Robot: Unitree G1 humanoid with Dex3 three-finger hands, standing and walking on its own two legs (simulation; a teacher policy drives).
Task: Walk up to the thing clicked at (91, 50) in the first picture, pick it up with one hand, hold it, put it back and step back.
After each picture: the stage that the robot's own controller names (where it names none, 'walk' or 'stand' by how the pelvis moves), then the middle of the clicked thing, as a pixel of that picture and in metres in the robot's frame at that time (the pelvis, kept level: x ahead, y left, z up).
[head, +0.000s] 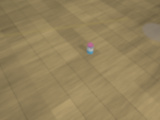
stand; (90, 48) +1.28 -0.11 -0.72
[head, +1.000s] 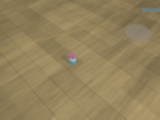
walk; (72, 58) +1.16 +0.16 -0.70
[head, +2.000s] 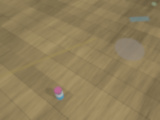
walk; (58, 93) +0.74 +0.27 -0.72
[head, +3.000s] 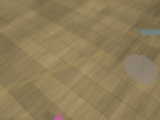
walk; out of the picture +0.47 +0.22 -0.71
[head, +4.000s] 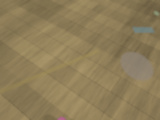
stand; out of the picture +0.43 +0.12 -0.68
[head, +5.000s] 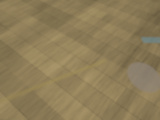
stand; out of the picture +0.42 +0.14 -0.72
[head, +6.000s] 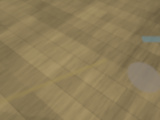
stand; out of the picture +0.40 +0.14 -0.73
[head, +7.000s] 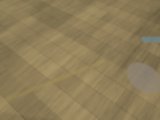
stand; out of the picture +0.39 +0.15 -0.73
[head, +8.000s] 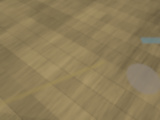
stand; out of the picture +0.38 +0.15 -0.73
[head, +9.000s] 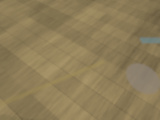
go down; out of the picture +0.38 +0.15 -0.73
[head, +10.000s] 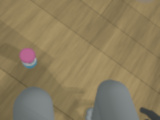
go down; (28, 58) +0.48 +0.18 -0.35
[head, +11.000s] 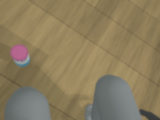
approach; (20, 56) +0.48 +0.19 -0.31
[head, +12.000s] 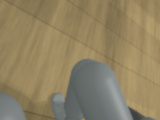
close in; out of the picture +0.47 +0.23 -0.23
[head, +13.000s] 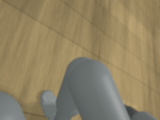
close; out of the picture +0.46 +0.25 -0.24
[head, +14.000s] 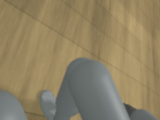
lift; out of the picture +0.44 +0.22 -0.24
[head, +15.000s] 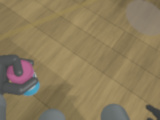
lift; (25, 79) +0.36 +0.18 -0.02
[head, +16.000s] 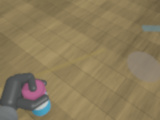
hold; (37, 98) +0.31 +0.16 +0.00
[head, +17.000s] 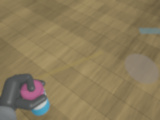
hold; (36, 98) +0.31 +0.17 +0.00
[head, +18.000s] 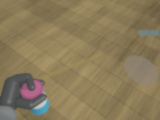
hold; (36, 98) +0.32 +0.17 +0.00
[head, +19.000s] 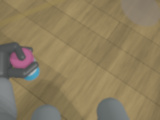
crouch; (26, 65) +0.42 +0.17 -0.08
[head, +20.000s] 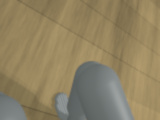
lower; out of the picture +0.46 +0.27 -0.22
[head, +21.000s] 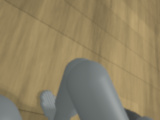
lower; out of the picture +0.45 +0.27 -0.24
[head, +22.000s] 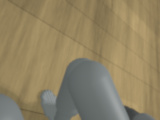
lower; out of the picture +0.45 +0.27 -0.24
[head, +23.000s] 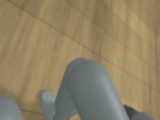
lower; out of the picture +0.45 +0.27 -0.25
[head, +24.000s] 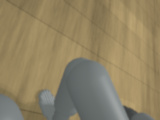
loosen; out of the picture +0.46 +0.26 -0.25
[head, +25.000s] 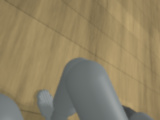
withdraw; out of the picture +0.45 +0.26 -0.25
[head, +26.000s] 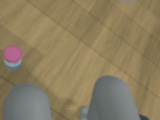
walk; (12, 58) +0.46 +0.22 -0.29
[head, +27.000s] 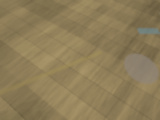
stand; out of the picture +0.40 +0.15 -0.64
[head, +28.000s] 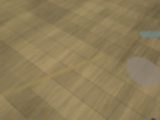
stand; out of the picture +0.40 +0.16 -0.66
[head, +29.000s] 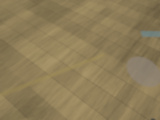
stand; out of the picture +0.40 +0.16 -0.66
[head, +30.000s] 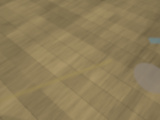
stand; out of the picture +0.41 +0.14 -0.72
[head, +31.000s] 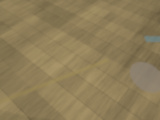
stand; out of the picture +0.38 +0.16 -0.73
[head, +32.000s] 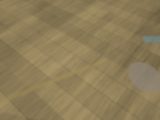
walk; out of the picture +0.38 +0.17 -0.73
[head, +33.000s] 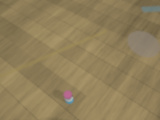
walk; (68, 97) +0.59 +0.16 -0.71
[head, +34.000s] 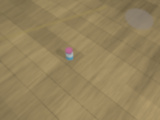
walk; (69, 53) +0.99 +0.11 -0.69
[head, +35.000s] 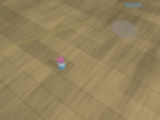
stand; (61, 63) +1.02 +0.18 -0.70
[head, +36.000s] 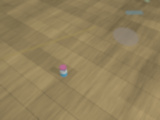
stand; (63, 70) +1.01 +0.18 -0.73
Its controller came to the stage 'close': yes
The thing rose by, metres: 0.70
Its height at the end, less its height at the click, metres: +0.00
